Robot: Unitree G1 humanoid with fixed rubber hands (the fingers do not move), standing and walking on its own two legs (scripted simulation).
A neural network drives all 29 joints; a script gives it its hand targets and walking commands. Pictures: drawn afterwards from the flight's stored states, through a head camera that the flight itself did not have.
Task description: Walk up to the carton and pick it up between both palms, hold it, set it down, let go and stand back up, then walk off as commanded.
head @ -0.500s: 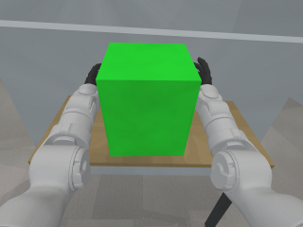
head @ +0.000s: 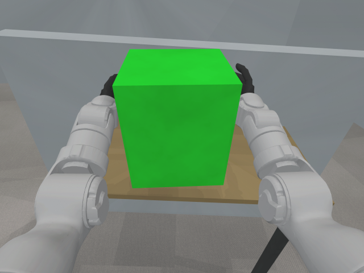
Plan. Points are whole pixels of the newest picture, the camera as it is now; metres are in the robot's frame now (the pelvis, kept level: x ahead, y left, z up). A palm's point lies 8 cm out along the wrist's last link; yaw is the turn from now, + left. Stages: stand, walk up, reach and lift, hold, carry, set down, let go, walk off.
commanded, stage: reach and lift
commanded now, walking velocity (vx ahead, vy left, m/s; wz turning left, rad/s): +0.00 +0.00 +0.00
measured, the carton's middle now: (176, 117) +0.40 +0.01 +0.21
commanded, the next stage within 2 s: hold in 0.68 s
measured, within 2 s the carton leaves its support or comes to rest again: neither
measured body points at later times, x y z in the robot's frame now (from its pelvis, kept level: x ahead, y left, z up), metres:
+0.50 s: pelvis +0.00 +0.00 +0.00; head -0.08 +0.02 +0.44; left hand +0.41 +0.16 +0.25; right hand +0.41 -0.14 +0.28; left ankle +0.08 +0.11 -0.74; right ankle +0.04 -0.13 -0.74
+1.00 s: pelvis +0.00 +0.00 +0.00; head -0.08 +0.01 +0.44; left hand +0.41 +0.15 +0.26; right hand +0.41 -0.15 +0.30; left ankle +0.08 +0.11 -0.74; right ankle +0.04 -0.13 -0.74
